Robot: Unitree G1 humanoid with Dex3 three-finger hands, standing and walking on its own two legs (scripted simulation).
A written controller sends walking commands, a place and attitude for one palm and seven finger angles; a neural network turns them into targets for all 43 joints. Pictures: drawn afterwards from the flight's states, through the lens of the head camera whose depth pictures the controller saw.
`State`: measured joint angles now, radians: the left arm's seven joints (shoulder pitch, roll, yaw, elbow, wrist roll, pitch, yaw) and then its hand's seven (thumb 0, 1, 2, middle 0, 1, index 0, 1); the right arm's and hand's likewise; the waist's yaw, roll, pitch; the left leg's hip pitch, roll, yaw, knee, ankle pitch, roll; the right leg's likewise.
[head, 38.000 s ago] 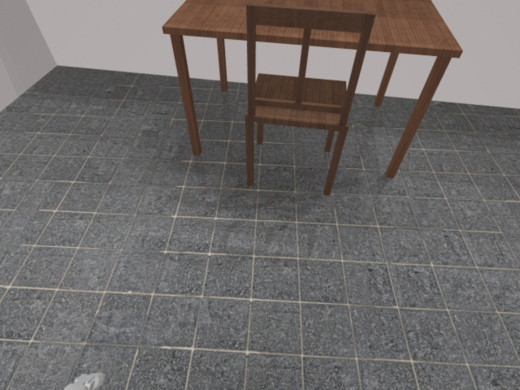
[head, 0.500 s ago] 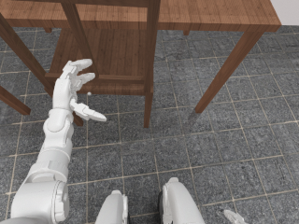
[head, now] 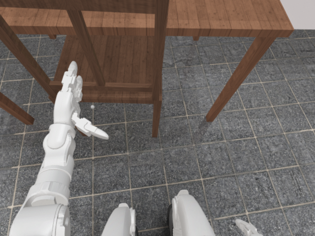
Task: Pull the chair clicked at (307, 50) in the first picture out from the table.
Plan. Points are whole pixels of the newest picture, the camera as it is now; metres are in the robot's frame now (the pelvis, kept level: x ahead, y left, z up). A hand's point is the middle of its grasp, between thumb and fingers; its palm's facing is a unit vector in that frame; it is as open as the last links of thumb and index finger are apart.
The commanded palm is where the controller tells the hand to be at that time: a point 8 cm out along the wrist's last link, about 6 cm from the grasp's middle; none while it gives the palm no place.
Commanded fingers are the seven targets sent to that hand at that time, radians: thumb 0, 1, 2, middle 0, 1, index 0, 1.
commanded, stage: draw the fingers out of the gap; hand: left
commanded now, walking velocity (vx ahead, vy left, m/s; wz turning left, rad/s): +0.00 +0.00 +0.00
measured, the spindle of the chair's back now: (90, 54) +0.60 +0.17 +0.01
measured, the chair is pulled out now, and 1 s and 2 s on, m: -0.10 -0.10 -0.10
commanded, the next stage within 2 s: aim the fingers beside a spindle in 0.56 s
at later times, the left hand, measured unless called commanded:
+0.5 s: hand (91, 140) +0.34 +0.15 +0.01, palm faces -0.07 -1.00 -0.06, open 17.5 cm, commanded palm +0.32 +0.20 +0.01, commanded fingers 0.00 -0.55 0.20 0.00 0.00 0.00 0.00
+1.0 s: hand (92, 148) +0.32 +0.14 +0.01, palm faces -0.08 -1.00 -0.03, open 17.4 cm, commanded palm +0.31 +0.20 +0.01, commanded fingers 0.00 -0.52 0.27 -0.04 -0.05 -0.04 -0.05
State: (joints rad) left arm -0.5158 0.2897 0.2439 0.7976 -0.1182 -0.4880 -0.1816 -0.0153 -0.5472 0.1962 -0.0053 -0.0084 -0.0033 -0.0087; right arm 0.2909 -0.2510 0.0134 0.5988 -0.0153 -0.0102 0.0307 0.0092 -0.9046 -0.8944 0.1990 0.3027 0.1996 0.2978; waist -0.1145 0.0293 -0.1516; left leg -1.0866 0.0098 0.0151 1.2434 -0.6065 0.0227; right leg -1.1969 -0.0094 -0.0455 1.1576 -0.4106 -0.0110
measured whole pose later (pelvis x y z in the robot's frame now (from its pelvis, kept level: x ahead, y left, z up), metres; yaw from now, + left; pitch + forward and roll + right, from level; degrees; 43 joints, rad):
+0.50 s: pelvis +0.00 +0.00 +0.00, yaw +2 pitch +23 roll -1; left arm -0.17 0.20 0.11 0.47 -0.13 -0.46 -0.17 -0.02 -0.55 0.20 0.00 0.00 0.00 0.00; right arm 0.21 -0.24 0.01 0.55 0.00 -0.06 0.01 0.01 -0.90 -0.89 0.20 0.30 0.20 0.30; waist -0.05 0.02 -0.16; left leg -1.03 -0.01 0.00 1.25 -0.62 0.02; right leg -1.14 -0.03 -0.06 1.17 -0.44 -0.02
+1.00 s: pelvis +0.00 -0.01 -0.01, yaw +2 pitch +23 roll -1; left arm -0.08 0.20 0.08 0.32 -0.17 -0.41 -0.19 -0.02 -0.53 0.23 -0.02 -0.02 -0.02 -0.03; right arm 0.19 -0.24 0.01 0.55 0.00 -0.11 0.00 0.01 -0.90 -0.89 0.20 0.30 0.20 0.30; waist -0.04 0.02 -0.16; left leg -1.06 -0.01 -0.02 1.29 -0.63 0.01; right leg -1.17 -0.03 -0.08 1.22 -0.46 -0.03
